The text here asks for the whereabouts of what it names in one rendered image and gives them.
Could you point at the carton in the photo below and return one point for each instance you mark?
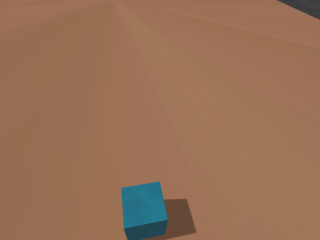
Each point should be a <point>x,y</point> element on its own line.
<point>144,211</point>

